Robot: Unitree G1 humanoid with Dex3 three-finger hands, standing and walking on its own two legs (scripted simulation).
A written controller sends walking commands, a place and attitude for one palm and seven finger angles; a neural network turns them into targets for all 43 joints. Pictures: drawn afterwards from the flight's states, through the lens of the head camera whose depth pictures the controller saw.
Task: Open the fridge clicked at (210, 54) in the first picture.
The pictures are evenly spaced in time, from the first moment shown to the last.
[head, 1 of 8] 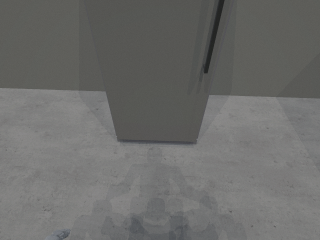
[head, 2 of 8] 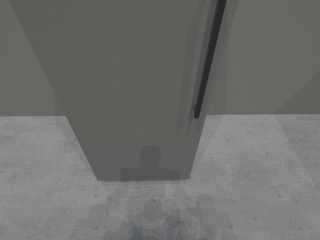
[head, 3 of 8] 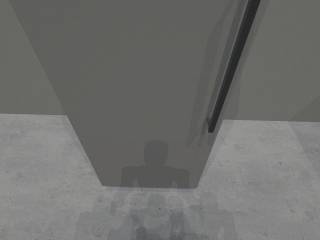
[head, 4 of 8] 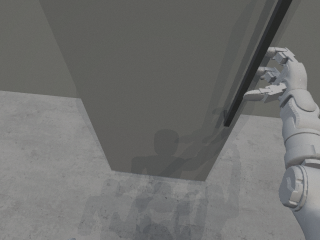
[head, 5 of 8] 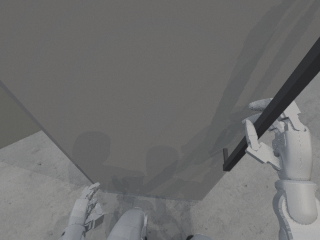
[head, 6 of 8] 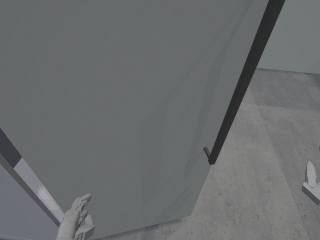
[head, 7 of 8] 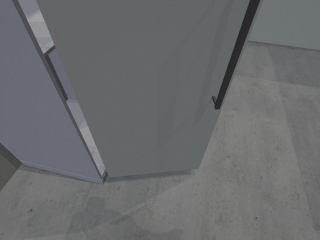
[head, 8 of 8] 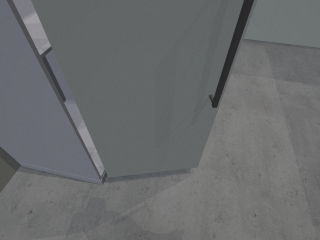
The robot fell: no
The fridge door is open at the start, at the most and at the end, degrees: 0 72 70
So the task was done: yes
